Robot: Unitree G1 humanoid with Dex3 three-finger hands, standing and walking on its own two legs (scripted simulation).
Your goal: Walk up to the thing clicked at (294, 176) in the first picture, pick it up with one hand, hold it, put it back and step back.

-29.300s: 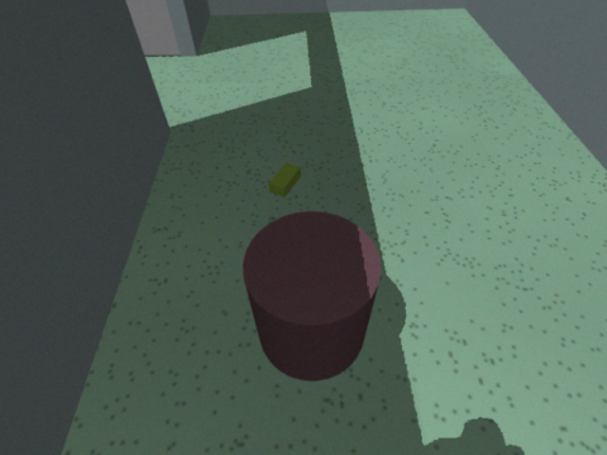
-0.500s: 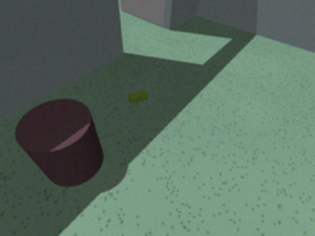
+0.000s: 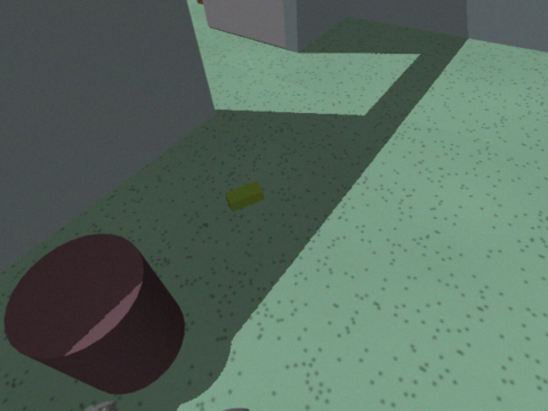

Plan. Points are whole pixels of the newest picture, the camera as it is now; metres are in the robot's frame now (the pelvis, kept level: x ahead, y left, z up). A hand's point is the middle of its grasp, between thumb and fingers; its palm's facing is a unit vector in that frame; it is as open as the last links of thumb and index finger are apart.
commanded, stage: walk up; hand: left
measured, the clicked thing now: (244, 196) +1.18 +0.24 -0.74
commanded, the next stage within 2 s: none
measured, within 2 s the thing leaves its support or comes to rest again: neither
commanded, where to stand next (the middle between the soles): +0.80 -0.01 m, yaw +1 degrees
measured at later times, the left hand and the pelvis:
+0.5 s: hand (137, 339) +0.28 +0.30 -0.15, palm faces -0.04 -0.94 -0.33, open 7.4 cm; pelvis +0.23 +0.03 +0.00, yaw +0 degrees
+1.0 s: hand (176, 244) +0.48 +0.25 -0.12, palm faces +0.01 -0.91 -0.40, open 7.4 cm; pelvis +0.44 -0.03 +0.00, yaw +1 degrees
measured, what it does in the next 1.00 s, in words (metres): walks ahead: left foot, then right foot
